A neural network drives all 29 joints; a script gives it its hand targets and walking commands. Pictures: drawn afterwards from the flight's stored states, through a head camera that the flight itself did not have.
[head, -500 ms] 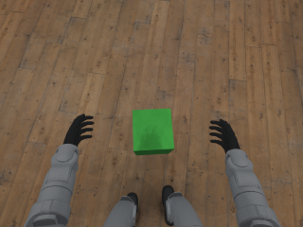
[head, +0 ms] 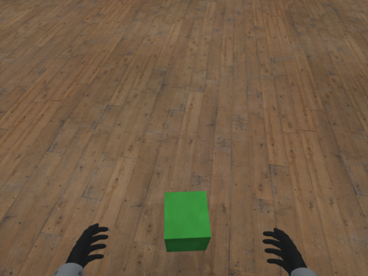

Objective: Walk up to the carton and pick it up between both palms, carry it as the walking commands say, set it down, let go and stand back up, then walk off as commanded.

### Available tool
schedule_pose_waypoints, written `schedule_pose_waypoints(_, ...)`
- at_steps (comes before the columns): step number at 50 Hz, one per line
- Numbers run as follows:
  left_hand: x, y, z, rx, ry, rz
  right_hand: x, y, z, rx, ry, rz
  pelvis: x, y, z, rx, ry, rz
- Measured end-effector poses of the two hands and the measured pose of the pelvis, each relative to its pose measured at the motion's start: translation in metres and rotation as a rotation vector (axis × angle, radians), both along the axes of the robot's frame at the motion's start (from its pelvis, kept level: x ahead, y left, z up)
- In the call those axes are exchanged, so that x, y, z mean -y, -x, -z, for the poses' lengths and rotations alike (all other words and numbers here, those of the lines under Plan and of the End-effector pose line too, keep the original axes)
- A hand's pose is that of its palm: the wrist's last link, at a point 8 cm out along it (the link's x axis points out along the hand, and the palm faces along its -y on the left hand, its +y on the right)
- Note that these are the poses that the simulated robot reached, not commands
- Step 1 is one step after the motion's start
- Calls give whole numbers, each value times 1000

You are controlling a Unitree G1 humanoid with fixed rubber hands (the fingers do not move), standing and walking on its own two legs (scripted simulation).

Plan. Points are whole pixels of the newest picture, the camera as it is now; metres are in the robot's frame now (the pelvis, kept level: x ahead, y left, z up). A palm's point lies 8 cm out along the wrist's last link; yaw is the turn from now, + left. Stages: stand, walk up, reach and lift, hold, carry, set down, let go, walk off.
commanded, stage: let go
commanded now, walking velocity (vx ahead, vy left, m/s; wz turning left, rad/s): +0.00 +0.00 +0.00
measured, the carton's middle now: (185, 222) +0.43 -0.01 -0.65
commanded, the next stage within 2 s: stand in 0.32 s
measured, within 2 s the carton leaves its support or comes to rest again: neither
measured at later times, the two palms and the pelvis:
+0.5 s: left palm (69, 274) +0.14 +0.26 -0.09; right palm out of the picture +0.14 -0.25 -0.10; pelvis +0.03 +0.00 -0.01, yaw +1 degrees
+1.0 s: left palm out of the picture +0.10 +0.27 -0.13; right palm out of the picture +0.11 -0.25 -0.13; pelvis +0.06 +0.00 -0.01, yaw +2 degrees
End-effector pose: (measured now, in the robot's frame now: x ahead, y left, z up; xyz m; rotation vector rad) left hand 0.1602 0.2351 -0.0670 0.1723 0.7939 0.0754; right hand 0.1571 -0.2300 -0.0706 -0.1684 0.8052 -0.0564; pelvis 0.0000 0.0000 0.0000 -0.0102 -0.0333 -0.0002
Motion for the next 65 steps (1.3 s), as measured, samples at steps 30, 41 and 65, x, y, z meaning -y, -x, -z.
schedule_pose_waypoints(30, -28, 24, 35, -126, -117, -76, 27, 21, 36, -143, 120, 42, 1, -43, 7, -90, -5, -27)
schedule_pose_waypoints(41, -30, 33, 50, -221, -111, -110, 24, 21, 50, -227, 123, 54, -2, -61, 11, -100, -5, -34)
schedule_pose_waypoints(65, -15, 124, 73, -529, -73, -164, 15, 102, 71, -523, 108, 82, -2, -53, 7, -40, -5, -40)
